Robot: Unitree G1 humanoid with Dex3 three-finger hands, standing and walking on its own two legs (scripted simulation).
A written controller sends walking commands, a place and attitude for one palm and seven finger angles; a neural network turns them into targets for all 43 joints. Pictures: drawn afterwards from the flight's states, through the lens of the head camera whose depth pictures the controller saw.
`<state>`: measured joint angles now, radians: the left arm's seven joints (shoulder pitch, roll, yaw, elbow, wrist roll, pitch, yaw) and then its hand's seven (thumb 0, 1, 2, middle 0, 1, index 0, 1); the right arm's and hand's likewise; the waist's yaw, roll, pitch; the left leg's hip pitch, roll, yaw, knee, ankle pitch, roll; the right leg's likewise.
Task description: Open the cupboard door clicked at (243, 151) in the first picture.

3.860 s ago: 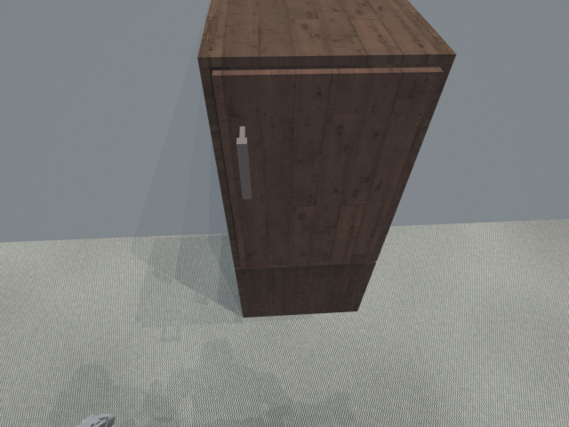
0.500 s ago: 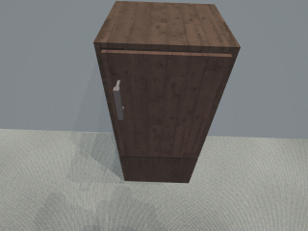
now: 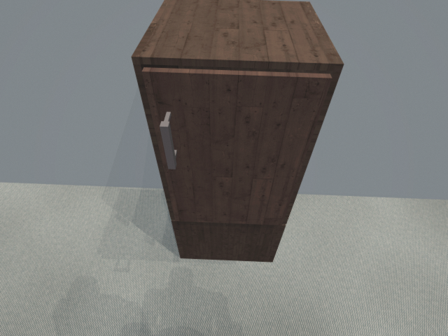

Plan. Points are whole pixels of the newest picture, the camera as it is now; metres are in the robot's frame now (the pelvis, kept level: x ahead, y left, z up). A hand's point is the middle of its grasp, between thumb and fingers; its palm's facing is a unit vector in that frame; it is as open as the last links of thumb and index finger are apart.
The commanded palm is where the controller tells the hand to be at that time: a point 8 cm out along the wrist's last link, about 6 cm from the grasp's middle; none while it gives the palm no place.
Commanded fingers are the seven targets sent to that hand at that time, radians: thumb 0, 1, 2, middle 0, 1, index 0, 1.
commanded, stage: come to a stop and stand still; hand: left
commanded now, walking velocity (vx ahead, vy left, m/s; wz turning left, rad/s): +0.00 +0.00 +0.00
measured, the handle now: (170, 141) +0.54 +0.16 +0.02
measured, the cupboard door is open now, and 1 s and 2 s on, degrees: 0 0 0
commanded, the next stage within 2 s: look again from close up in 0.02 s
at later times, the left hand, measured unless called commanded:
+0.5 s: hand out of the picture +0.03 +0.16 -0.18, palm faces +0.04 -0.98 -0.20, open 7.3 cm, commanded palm none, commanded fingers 0.00 0.90 0.90 -0.20 -0.30 -0.20 -0.30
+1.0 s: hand (142, 305) +0.18 +0.15 -0.03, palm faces -0.02 -1.00 -0.02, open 8.0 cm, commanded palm +0.13 +0.23 -0.05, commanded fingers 0.00 0.50 0.73 -0.23 -0.56 -0.23 -0.56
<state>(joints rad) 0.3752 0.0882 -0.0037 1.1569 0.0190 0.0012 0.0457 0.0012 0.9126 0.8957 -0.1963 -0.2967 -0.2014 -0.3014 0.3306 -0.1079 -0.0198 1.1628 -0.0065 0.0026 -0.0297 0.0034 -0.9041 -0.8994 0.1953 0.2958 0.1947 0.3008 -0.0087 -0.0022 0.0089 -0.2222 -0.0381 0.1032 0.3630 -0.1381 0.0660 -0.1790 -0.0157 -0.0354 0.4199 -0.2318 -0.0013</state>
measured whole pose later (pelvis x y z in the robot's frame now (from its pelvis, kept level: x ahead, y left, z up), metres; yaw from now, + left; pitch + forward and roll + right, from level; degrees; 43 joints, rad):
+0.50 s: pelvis +0.01 -0.01 -0.01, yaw +1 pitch -1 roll +0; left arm 0.32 0.16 -0.01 1.03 0.01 -0.02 0.05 0.01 0.92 0.90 -0.20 -0.30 -0.20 -0.30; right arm 0.29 -0.17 0.01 1.04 -0.01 -0.02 -0.02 0.01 -0.92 -0.90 0.19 0.30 0.19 0.30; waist -0.01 -0.01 -0.01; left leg -0.26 -0.02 0.08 0.50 -0.22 0.05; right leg -0.18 0.00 -0.06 0.50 -0.30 -0.02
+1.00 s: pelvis -0.03 -0.02 -0.08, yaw +2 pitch +10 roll +0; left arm 0.34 0.18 0.10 0.18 -0.24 -0.57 -0.28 0.00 0.74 0.82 -0.21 -0.41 -0.21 -0.42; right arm 0.18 -0.26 -0.03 0.57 0.02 -0.25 0.01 0.01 -0.90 -0.90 0.20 0.30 0.20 0.30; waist -0.01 -0.01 -0.14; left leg -0.81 0.00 0.07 1.02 -0.38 0.06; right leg -0.74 -0.01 -0.07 1.05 -0.49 -0.03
